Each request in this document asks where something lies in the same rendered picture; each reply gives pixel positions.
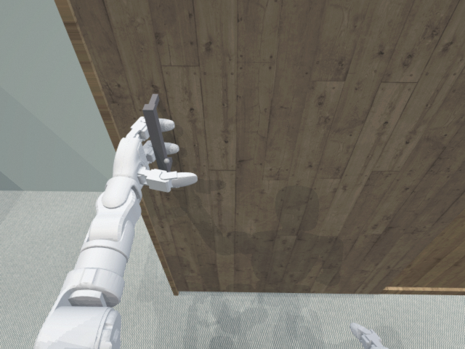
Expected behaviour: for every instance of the wardrobe door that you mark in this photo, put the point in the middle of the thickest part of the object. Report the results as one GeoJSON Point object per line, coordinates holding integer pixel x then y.
{"type": "Point", "coordinates": [441, 263]}
{"type": "Point", "coordinates": [328, 136]}

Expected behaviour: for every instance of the handle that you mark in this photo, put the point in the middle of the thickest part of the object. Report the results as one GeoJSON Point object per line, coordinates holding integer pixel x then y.
{"type": "Point", "coordinates": [156, 137]}

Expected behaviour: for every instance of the robot left upper arm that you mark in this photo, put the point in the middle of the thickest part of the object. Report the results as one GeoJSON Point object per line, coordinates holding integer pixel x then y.
{"type": "Point", "coordinates": [79, 327]}

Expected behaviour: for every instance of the left robot forearm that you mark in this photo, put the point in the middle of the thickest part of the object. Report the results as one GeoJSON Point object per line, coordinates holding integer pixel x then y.
{"type": "Point", "coordinates": [97, 279]}

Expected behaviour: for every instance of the left robot hand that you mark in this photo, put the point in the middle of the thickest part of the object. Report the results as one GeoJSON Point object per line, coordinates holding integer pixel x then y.
{"type": "Point", "coordinates": [131, 156]}

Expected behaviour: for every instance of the right robot hand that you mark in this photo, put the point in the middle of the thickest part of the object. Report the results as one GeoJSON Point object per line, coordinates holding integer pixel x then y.
{"type": "Point", "coordinates": [368, 338]}

